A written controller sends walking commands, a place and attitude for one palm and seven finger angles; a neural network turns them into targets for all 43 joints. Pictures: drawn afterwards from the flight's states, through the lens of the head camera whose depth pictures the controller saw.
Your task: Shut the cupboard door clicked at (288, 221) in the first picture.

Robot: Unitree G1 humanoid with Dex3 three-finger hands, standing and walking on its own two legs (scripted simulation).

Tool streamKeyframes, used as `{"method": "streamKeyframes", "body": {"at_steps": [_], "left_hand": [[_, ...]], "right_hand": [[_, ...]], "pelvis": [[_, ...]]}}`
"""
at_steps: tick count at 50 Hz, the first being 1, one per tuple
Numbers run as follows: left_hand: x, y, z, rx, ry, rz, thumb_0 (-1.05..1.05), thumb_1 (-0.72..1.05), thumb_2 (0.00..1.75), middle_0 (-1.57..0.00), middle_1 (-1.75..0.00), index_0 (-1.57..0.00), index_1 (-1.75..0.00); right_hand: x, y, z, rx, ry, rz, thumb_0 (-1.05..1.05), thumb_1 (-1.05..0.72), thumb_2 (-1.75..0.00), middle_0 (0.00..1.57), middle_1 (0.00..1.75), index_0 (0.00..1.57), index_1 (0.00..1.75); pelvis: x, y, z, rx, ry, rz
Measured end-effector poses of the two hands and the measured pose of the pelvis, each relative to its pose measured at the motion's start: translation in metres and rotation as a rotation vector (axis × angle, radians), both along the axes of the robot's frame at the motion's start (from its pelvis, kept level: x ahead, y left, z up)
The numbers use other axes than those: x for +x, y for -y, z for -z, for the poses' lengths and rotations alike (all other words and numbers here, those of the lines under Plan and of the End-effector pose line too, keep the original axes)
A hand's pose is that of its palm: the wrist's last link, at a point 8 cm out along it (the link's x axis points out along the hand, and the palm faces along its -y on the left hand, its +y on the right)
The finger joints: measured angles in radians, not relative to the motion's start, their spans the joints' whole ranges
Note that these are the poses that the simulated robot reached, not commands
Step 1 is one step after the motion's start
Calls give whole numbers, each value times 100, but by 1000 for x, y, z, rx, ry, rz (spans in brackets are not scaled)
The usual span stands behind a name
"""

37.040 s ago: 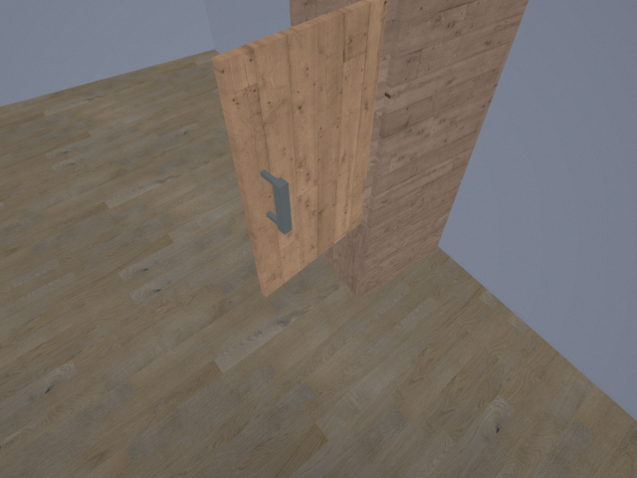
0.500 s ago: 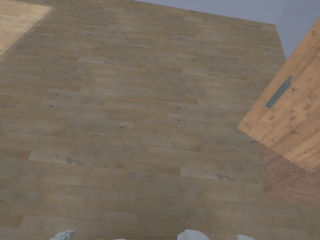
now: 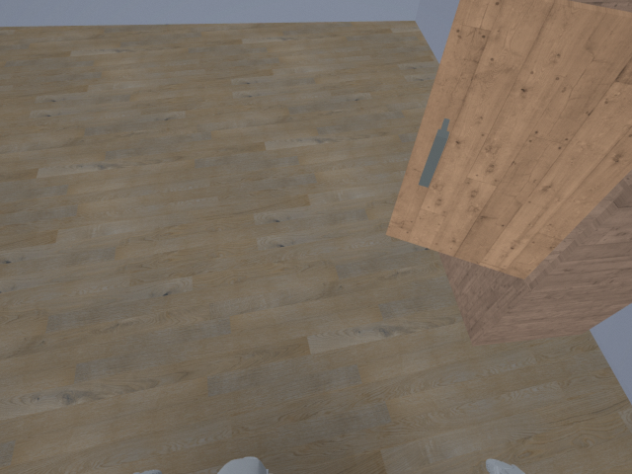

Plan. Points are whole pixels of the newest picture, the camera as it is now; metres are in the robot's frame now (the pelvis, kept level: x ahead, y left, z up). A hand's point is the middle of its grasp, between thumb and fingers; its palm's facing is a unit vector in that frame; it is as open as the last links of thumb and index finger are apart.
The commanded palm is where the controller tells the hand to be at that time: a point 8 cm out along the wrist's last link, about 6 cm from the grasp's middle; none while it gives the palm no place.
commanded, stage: turn to face it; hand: left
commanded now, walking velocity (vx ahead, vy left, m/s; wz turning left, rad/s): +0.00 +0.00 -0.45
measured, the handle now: (434, 153) +0.67 -0.18 -0.02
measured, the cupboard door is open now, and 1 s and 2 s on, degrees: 62 62 62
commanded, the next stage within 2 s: take the last steps up to it in 0.34 s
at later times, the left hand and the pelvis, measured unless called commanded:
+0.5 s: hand (212, 454) +0.16 +0.16 -0.15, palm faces -0.23 -0.94 -0.26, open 7.4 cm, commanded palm none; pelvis +0.02 -0.02 +0.00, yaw -12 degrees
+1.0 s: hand (263, 396) +0.24 +0.10 -0.16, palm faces -0.37 -0.92 -0.14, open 7.4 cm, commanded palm none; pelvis +0.11 -0.06 +0.01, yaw -21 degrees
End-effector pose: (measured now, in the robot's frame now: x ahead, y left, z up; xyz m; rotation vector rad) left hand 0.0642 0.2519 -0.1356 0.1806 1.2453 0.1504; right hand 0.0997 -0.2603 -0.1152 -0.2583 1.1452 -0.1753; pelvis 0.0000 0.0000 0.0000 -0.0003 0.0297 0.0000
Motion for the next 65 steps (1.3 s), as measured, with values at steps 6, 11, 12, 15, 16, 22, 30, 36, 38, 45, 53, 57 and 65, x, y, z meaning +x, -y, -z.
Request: {"method": "streamKeyframes", "body": {"at_steps": [6, 11, 12, 15, 16, 22, 30, 36, 38, 45, 53, 57, 65], "left_hand": [[28, -17, 13, -16, -11, 51, 1, 90, 90, -20, -30, -20, -30], [57, -14, 0, -15, 10, 106, 1, 90, 90, -20, -30, -20, -30], [62, -11, -3, -12, 14, 120, 1, 90, 90, -20, -30, -20, -30], [80, 1, -8, 1, 28, 169, 1, 91, 90, -20, -30, -20, -30], [85, 7, -10, 6, 35, 185, 1, 91, 90, -20, -30, -20, -30], [102, 39, -13, 43, 80, 260, 1, 90, 90, -20, -30, -20, -30], [88, 55, -10, 1, 14, 257, 1, 90, 90, -20, -30, -20, -30], [88, 47, 18, -56, -53, 238, 1, 90, 90, -20, -30, -20, -30], [93, 46, 23, -60, -91, 263, 1, 90, 90, -20, -30, -20, -30], [146, 69, 8, -75, -76, 325, 1, 91, 90, -20, -30, -20, -30], [219, 137, 2, -59, -36, 431, 1, 91, 90, -20, -30, -20, -30], [255, 181, 10, -39, 33, 464, 1, 90, 90, -20, -30, -20, -30], [252, 223, 4, -26, 7, 386, 0, 92, 90, -20, -30, -20, -30]], "right_hand": [[-15, -18, -5, -22, 12, 32, 1, -91, -90, 21, 30, 21, 30], [-45, -21, -6, -4, -57, 95, 1, -90, -90, 21, 30, 21, 30], [-51, -20, -5, 2, -70, 112, 1, -90, -90, 21, 30, 21, 30], [-72, -13, 3, 24, -105, 168, 1, -90, -90, 21, 30, 21, 30], [-79, -10, 7, 33, -116, 187, 1, -90, -90, 21, 30, 21, 30], [-111, 15, 33, 67, -184, 294, 1, -90, -90, 21, 30, 21, 30], [-97, 17, 16, 67, -150, 312, 1, -91, -90, 20, 29, 20, 30], [-68, 12, 8, 14, -72, 300, 1, -91, -90, 20, 30, 20, 30], [-67, 10, 5, -2, -58, 317, 1, -91, -90, 21, 30, 20, 30], [-96, 2, -11, 18, -174, 400, 0, -90, -90, 21, 30, 21, 30], [-129, 16, -1, 105, -337, 531, 1, -90, -90, 21, 30, 21, 30], [-132, 44, 22, 153, -401, 569, 1, -90, -90, 21, 30, 21, 30], [-32, 125, 22, 102, -251, 488, 1, -91, -90, 20, 29, 20, 30]], "pelvis": [[8, -13, 4, -15, 5, 73], [12, -12, -6, -34, 6, 116], [13, -11, -7, -36, 5, 126], [15, -5, -6, -34, 5, 152], [15, -2, -5, -31, 6, 161], [20, 16, 7, -13, 15, 199], [33, 22, -5, -3, 17, 227], [57, 17, 5, -25, 15, 258], [64, 18, 6, -23, 20, 283], [89, 36, -12, -39, 16, 327], [119, 83, -8, -30, 8, 374], [138, 123, 11, -5, 10, 373], [167, 159, 0, -26, 12, 350]]}}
